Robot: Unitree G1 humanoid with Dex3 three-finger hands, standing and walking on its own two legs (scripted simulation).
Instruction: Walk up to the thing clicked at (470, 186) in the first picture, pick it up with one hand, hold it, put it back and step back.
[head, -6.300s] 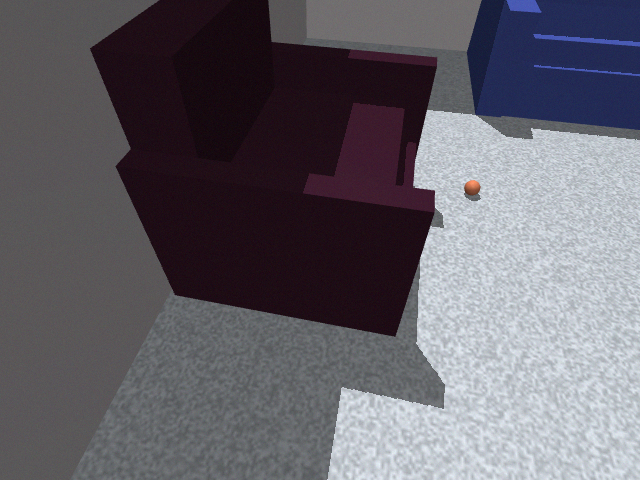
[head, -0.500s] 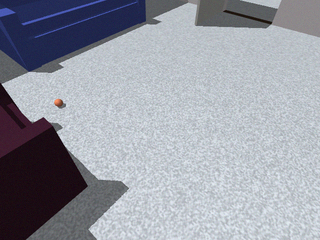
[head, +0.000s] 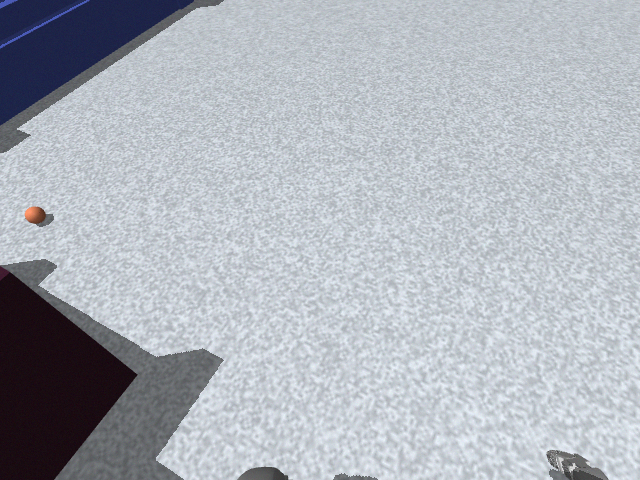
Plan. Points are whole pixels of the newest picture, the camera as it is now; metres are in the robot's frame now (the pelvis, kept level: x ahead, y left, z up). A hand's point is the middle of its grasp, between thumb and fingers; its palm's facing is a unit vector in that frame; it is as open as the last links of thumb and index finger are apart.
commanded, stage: walk up
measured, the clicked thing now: (35, 215) +1.16 +1.24 -0.72
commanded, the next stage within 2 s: stand in 1.16 s
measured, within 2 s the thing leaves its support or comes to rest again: neither
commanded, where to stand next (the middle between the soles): +0.04 +0.02 m, yaw -13 degrees
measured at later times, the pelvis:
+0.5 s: pelvis +0.00 +0.03 +0.00, yaw -10 degrees
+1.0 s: pelvis +0.00 +0.03 +0.01, yaw -15 degrees
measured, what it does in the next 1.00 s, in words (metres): steps on the spot: left foot, then right foot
